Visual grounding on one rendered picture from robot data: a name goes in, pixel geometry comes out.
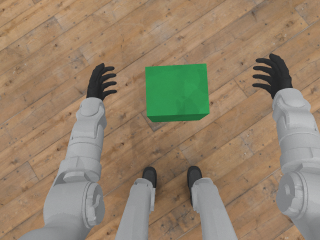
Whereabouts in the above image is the left robot shin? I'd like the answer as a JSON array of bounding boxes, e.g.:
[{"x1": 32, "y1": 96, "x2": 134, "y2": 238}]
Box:
[{"x1": 130, "y1": 178, "x2": 153, "y2": 192}]

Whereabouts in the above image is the robot right hand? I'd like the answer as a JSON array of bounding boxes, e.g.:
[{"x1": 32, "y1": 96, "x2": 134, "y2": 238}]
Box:
[{"x1": 252, "y1": 53, "x2": 293, "y2": 99}]

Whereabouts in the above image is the robot right upper arm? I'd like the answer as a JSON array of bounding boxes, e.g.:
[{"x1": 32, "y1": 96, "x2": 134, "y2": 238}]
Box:
[{"x1": 275, "y1": 171, "x2": 320, "y2": 240}]

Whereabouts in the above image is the robot right forearm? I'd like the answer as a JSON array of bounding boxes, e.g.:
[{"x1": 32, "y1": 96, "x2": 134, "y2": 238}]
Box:
[{"x1": 272, "y1": 88, "x2": 320, "y2": 175}]

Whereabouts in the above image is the carton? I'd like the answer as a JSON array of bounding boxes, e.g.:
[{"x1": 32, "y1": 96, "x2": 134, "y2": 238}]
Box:
[{"x1": 145, "y1": 63, "x2": 210, "y2": 123}]

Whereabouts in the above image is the robot left upper arm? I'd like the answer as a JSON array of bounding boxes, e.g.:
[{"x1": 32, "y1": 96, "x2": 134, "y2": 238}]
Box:
[{"x1": 18, "y1": 181, "x2": 105, "y2": 240}]

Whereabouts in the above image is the right robot foot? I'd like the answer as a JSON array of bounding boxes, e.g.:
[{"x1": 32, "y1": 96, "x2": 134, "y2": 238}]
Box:
[{"x1": 187, "y1": 166, "x2": 202, "y2": 207}]

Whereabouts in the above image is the robot left hand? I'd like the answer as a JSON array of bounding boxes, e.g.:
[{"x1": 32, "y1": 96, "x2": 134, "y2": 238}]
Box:
[{"x1": 86, "y1": 63, "x2": 117, "y2": 101}]

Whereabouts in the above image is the robot left forearm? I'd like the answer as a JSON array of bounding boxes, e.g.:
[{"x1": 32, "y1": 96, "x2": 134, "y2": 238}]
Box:
[{"x1": 43, "y1": 97, "x2": 107, "y2": 224}]

